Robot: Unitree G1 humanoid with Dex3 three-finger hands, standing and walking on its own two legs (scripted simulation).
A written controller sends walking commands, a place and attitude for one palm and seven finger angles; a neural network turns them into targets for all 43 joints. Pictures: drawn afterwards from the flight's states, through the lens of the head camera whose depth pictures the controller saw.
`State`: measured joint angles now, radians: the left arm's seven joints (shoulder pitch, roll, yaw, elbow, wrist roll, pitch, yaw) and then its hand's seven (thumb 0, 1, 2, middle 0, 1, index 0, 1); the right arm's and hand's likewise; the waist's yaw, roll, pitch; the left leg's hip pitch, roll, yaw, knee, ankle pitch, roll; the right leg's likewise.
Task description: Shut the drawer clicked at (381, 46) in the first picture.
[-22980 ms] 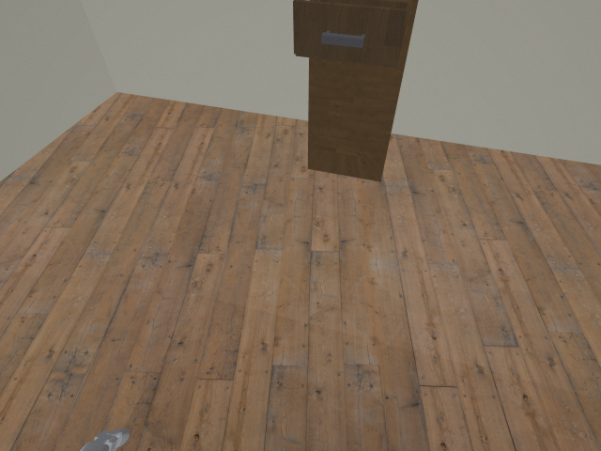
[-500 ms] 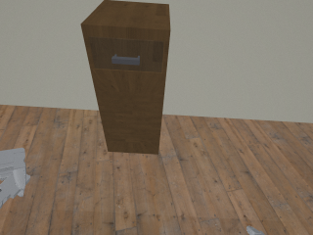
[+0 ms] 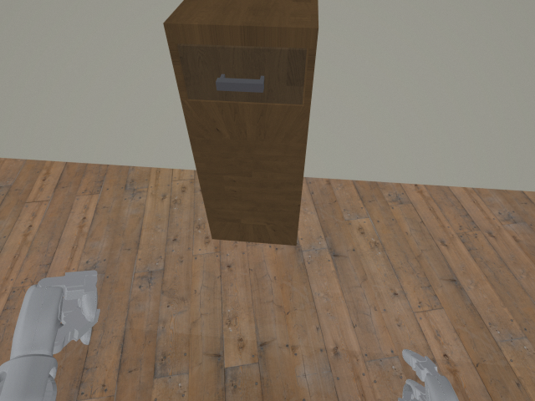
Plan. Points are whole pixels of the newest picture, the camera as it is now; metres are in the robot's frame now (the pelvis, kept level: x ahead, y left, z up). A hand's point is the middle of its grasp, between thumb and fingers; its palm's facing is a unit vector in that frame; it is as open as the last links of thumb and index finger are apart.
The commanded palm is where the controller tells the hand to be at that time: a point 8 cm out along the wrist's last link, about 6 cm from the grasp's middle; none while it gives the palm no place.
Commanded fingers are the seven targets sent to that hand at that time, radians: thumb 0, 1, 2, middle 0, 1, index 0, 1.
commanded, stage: let the arm hang, fingers relaxed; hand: left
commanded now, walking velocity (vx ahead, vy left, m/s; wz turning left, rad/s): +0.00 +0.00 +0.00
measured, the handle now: (241, 81) +0.89 +0.13 +0.04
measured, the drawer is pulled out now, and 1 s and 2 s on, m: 0.00 0.00 0.00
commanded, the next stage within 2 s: look to check the result in 1.02 s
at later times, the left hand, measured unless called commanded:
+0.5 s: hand out of the picture -0.03 +0.18 -0.17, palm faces +0.05 -0.97 -0.24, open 5.3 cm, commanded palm none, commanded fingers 0.00 0.90 0.90 -0.20 -0.30 -0.20 -0.30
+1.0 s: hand out of the picture -0.01 +0.14 -0.17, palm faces +0.06 -0.98 -0.17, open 7.3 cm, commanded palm none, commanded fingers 0.00 0.90 0.90 -0.20 -0.30 -0.20 -0.30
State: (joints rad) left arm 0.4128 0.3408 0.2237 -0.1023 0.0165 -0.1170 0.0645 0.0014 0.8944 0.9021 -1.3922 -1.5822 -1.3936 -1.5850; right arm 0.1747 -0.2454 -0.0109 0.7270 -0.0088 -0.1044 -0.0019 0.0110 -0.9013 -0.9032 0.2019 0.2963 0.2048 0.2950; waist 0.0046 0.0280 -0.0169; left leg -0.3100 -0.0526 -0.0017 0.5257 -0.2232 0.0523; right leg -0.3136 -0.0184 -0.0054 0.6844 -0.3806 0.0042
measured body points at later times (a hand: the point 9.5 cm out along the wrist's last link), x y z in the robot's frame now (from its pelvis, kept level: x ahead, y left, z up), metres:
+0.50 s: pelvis -0.02 -0.02 +0.00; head +0.00 -0.02 +0.45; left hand -0.04 +0.23 -0.15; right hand -0.02 -0.25 -0.15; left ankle +0.03 +0.09 -0.73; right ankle -0.01 -0.12 -0.73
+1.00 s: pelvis -0.01 -0.02 +0.01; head +0.00 -0.02 +0.46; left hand -0.01 +0.19 -0.15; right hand -0.01 -0.23 -0.16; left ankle +0.03 +0.09 -0.73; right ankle -0.01 -0.12 -0.73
